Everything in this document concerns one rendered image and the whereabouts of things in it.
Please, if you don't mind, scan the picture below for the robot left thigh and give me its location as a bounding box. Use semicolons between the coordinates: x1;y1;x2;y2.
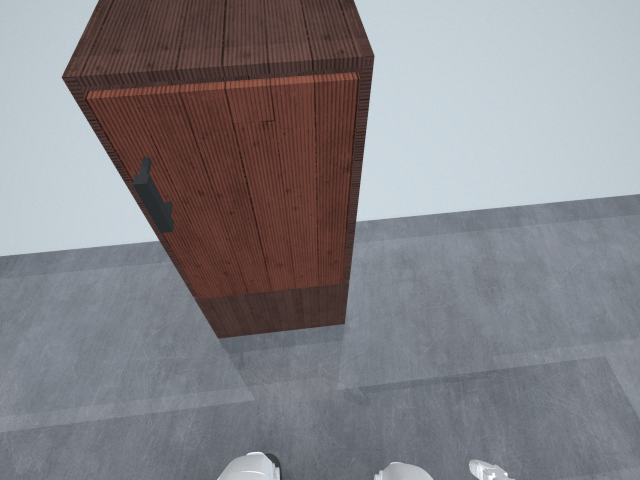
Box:
217;454;280;480

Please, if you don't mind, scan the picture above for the left robot shin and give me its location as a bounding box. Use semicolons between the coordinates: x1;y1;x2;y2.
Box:
247;452;272;463

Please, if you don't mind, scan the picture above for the cupboard door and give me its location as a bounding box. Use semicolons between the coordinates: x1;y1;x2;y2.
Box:
84;72;360;299

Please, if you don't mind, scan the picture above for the handle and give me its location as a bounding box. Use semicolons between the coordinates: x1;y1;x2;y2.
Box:
133;157;174;233

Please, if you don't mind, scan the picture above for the right robot hand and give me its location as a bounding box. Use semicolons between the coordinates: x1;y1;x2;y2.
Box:
469;460;515;480

